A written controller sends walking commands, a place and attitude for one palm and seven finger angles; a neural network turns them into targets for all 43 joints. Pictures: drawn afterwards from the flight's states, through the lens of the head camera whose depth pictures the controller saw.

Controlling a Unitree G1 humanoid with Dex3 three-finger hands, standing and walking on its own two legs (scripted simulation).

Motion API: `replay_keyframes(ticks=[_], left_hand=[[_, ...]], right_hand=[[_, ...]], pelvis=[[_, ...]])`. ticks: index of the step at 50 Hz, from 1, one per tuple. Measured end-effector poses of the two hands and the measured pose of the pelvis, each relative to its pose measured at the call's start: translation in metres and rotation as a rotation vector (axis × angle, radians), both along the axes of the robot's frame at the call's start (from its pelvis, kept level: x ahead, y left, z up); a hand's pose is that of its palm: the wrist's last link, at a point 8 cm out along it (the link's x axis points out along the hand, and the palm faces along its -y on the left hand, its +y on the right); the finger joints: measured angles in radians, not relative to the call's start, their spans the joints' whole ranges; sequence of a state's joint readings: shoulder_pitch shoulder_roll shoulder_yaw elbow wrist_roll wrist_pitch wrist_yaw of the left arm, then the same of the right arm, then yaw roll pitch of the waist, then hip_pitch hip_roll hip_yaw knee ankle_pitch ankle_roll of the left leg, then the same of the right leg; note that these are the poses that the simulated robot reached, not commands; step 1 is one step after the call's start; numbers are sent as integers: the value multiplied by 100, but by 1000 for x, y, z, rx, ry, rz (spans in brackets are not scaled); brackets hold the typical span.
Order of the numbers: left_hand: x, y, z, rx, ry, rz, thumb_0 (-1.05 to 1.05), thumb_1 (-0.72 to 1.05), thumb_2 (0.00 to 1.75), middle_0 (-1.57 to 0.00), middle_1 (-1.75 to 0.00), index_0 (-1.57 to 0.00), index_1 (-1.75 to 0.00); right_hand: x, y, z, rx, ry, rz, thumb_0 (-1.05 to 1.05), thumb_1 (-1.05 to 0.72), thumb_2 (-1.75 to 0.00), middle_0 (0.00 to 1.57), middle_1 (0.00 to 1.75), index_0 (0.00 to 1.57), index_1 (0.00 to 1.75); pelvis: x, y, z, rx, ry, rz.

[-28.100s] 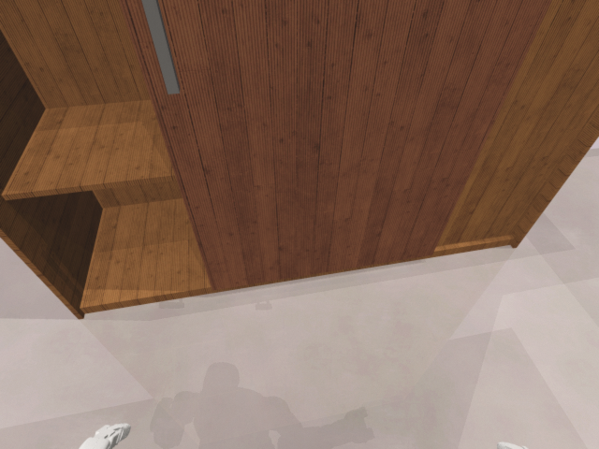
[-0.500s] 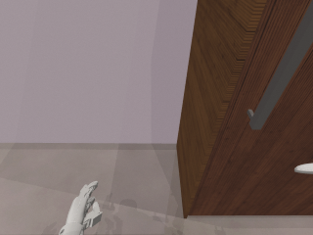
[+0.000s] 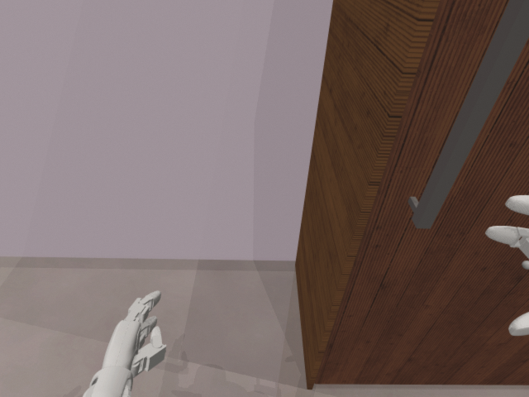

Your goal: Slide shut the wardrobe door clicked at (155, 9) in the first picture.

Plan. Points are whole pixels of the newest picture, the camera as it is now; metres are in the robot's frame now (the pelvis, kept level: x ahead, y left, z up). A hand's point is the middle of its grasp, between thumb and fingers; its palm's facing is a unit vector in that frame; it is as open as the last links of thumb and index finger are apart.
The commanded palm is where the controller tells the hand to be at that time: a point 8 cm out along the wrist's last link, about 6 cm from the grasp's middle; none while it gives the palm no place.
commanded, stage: draw the hand back to the body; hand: right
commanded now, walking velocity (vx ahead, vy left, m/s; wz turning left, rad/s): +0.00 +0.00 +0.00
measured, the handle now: (457, 125) +0.38 -0.27 +0.28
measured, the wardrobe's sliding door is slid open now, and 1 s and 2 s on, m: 0.00 0.00 0.00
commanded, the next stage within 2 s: step back with the hand held close in 1.10 s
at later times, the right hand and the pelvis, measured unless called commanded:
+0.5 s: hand (493, 262) +0.23 -0.28 +0.17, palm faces +0.47 +0.82 -0.33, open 11.0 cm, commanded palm +0.17 -0.31 +0.19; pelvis +0.01 -0.01 +0.01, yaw +2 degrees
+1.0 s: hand (459, 256) +0.24 -0.25 +0.17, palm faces +0.42 +0.84 -0.35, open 7.5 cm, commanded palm +0.19 -0.28 +0.18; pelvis +0.04 +0.01 +0.01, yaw +3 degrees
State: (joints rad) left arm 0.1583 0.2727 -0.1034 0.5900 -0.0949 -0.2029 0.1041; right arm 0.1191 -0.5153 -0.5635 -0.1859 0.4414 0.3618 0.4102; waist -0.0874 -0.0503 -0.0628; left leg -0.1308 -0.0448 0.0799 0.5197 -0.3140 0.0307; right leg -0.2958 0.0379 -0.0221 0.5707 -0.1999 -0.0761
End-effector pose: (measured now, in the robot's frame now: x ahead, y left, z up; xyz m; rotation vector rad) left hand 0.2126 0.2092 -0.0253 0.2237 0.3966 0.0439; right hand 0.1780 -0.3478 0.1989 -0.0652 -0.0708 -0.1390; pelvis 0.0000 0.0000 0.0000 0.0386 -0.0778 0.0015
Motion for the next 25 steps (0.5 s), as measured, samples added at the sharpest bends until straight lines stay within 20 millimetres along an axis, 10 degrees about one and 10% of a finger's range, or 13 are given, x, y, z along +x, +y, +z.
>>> replay_keyframes(ticks=[11, 25], left_hand=[[-28, -13, -23, 33, 126, -40, 1, 90, 90, -20, -30, -20, -30], [-55, 3, -48, 14, 301, 78, 2, 90, 90, -20, -30, -20, -30]], right_hand=[[-15, 17, -9, -256, -108, -344, -1, 29, -33, 25, 100, 25, 100], [7, 28, -14, -328, -112, -332, 0, -19, -56, 23, 71, 23, 72]], pelvis=[[-9, -6, 3, 0, 8, 10], [14, -12, 9, -19, -2, 42]])
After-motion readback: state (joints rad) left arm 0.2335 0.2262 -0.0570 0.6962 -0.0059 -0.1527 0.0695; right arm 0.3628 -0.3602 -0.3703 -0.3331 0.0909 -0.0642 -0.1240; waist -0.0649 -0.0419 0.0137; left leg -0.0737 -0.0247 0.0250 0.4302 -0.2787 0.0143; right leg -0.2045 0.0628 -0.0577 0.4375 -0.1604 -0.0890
